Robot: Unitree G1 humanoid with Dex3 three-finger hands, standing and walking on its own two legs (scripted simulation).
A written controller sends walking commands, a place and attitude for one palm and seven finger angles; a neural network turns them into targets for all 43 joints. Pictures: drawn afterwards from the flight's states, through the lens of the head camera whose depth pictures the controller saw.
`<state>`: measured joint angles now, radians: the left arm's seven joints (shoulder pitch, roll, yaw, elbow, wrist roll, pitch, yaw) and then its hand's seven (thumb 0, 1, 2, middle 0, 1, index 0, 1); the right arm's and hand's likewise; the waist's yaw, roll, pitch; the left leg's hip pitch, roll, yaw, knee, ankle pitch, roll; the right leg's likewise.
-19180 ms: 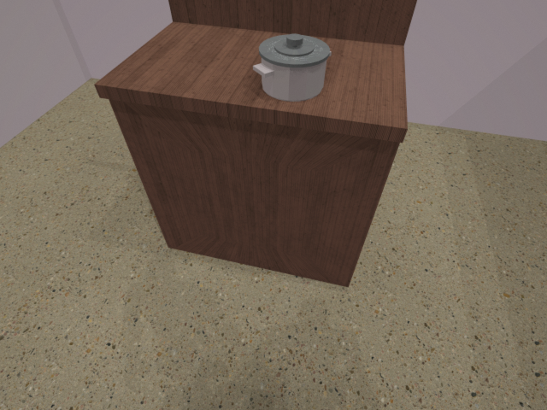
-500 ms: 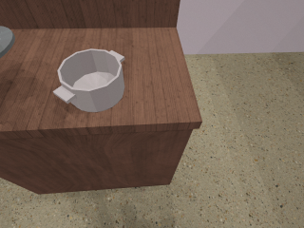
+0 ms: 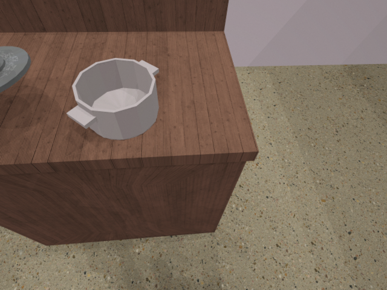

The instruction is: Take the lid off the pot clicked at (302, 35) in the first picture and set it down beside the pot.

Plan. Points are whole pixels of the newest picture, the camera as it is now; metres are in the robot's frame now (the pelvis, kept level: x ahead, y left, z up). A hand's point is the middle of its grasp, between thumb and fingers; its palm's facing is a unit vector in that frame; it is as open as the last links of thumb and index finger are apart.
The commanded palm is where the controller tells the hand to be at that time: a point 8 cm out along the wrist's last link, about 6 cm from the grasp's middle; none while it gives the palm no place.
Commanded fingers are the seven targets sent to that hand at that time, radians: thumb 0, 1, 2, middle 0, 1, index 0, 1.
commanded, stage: lower the lid onto the table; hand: left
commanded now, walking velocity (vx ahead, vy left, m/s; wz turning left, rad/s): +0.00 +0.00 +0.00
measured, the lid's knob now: out of the picture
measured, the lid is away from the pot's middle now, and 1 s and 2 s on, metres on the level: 0.23 0.23 0.23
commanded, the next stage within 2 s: open the fingers wide in 1.60 s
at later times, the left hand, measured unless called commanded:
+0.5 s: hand out of the picture +0.45 +0.35 +0.19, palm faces -0.37 -0.28 -0.89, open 2.9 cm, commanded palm +0.50 +0.36 +0.25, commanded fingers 0.00 0.84 0.84 -0.66 -1.13 -1.18 -1.19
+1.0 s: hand out of the picture +0.46 +0.35 +0.15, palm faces -0.42 -0.27 -0.87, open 2.9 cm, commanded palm +0.51 +0.35 +0.22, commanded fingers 0.00 0.84 0.84 -0.66 -1.13 -1.18 -1.19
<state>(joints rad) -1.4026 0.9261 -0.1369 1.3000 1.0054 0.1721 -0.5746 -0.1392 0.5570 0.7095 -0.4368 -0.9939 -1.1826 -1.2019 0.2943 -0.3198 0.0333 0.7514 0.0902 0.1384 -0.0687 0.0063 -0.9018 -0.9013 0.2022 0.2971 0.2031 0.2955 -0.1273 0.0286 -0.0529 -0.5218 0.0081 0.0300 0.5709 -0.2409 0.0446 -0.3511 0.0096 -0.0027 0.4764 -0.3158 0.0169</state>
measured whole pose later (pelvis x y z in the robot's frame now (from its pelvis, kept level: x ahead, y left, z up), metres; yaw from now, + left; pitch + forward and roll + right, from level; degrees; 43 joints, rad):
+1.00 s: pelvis -0.01 +0.01 -0.01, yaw -1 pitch +14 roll -3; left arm -1.33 0.92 -0.11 1.35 1.01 0.07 -0.53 -0.14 0.56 0.71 -0.43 -0.99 -1.18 -1.20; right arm 0.32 -0.31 0.04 0.76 0.09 0.11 -0.09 0.01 -0.90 -0.90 0.20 0.30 0.20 0.30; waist -0.15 0.03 -0.07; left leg -0.65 0.02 0.03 0.69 -0.28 0.05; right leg -0.47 0.02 0.00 0.58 -0.35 0.02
